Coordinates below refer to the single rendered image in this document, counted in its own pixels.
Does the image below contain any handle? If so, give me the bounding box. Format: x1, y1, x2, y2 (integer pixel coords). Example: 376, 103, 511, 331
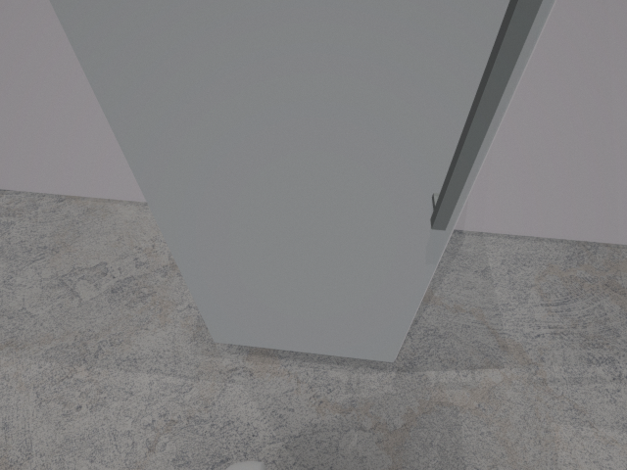
430, 0, 543, 230

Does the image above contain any fridge door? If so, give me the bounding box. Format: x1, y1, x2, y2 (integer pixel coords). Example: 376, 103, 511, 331
49, 0, 555, 362

